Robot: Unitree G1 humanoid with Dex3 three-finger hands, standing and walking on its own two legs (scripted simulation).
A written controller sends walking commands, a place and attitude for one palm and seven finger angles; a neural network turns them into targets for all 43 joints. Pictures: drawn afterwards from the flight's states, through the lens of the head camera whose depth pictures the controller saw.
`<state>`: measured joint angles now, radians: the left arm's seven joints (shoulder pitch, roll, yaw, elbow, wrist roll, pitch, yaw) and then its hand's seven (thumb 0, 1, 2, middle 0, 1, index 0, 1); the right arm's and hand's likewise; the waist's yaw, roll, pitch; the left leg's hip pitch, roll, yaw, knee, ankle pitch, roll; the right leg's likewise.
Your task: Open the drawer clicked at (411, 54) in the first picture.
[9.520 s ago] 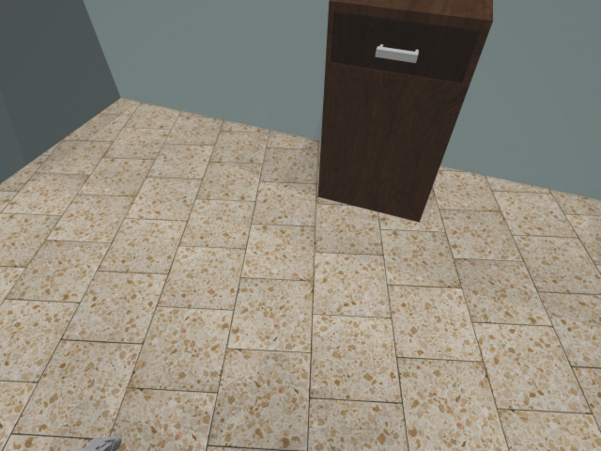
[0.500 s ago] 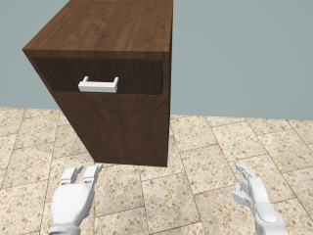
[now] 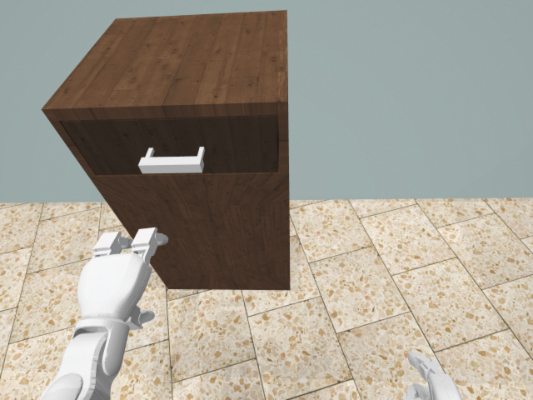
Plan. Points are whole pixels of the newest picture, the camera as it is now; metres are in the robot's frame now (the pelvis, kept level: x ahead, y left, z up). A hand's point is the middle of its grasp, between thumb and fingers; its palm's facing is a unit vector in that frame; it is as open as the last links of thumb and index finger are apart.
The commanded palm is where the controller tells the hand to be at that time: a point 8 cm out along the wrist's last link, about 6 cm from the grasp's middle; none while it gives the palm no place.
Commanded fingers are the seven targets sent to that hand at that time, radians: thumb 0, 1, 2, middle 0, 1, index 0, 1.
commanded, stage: raise the hand with hooked fingers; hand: left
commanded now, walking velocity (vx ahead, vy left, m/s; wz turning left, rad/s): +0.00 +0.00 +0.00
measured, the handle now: (173, 158) +0.57 +0.28 +0.00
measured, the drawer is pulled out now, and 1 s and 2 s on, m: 0.00 0.00 0.00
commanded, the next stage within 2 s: move the hooked fingers above the handle in 0.92 s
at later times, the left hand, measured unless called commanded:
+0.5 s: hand (111, 227) +0.31 +0.26 +0.11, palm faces +0.06 -0.05 -1.00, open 13.8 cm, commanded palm +0.28 +0.26 +0.17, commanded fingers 0.00 -0.50 0.30 -0.30 -1.20 -0.30 -1.20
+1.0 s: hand (120, 223) +0.31 +0.25 +0.11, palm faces +0.07 -0.06 -1.00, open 13.8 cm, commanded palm +0.28 +0.25 +0.17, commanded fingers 0.00 -0.50 0.30 -0.30 -1.20 -0.30 -1.20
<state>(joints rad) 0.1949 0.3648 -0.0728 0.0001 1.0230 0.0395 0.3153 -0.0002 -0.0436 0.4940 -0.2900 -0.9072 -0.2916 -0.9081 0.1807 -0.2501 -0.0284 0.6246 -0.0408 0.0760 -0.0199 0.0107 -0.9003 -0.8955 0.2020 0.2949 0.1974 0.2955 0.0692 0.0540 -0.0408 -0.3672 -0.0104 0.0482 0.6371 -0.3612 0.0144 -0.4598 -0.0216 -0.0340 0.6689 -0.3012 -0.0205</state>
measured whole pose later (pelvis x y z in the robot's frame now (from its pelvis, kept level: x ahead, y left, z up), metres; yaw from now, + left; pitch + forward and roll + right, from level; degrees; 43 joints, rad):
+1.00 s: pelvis +0.01 +0.00 +0.02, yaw +1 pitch +2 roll +1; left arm -0.11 0.47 -0.06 0.05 0.93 0.04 0.08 0.00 -0.49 0.30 -0.32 -1.20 -0.32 -1.20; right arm 0.13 -0.26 -0.01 0.64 0.01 0.11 -0.02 0.01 -0.90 -0.90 0.20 0.29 0.19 0.30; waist 0.10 0.09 -0.01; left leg -0.20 -0.02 0.02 0.42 -0.26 0.01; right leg -0.28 -0.02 -0.06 0.46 -0.22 -0.02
